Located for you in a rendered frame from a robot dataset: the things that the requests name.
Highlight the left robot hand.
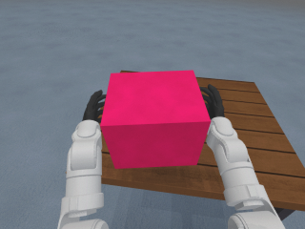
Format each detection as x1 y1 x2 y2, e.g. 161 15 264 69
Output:
82 90 107 123

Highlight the robot right forearm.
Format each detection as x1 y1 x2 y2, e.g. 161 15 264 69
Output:
206 116 286 229

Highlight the robot left forearm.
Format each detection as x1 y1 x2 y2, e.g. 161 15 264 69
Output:
57 119 104 229

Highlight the right robot hand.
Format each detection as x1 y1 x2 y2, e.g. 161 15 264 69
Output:
199 84 225 119

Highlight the table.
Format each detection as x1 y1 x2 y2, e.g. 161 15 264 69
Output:
66 70 305 221

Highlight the robot left upper arm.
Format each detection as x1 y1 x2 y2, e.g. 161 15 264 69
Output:
61 219 109 229

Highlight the robot right upper arm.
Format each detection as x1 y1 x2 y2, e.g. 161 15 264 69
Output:
228 210 284 229

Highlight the carton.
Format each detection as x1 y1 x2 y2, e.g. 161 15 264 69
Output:
100 70 211 169

